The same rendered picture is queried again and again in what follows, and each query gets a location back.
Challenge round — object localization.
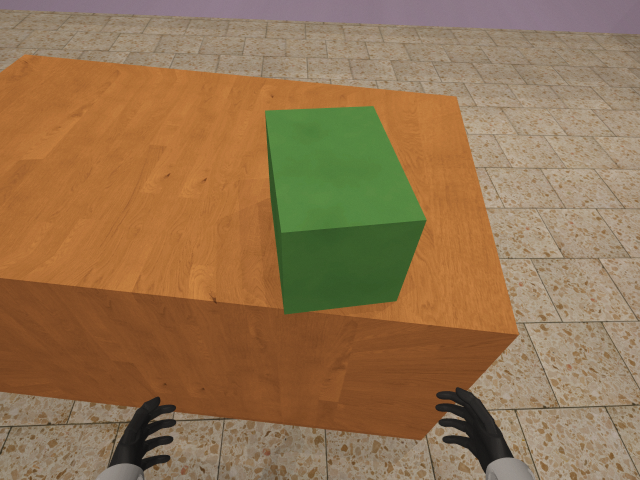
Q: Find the carton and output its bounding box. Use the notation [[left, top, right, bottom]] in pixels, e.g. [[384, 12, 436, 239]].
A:
[[265, 106, 427, 315]]

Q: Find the left robot hand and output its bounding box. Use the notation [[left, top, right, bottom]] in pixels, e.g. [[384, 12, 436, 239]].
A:
[[108, 397, 176, 472]]

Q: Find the right robot forearm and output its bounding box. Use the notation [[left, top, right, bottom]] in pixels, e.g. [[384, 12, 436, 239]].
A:
[[485, 457, 535, 480]]

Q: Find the right robot hand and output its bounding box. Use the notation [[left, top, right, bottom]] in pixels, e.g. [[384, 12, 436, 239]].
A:
[[435, 387, 514, 474]]

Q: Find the pedestal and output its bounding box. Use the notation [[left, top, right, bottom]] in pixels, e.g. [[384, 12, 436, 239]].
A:
[[0, 54, 519, 440]]

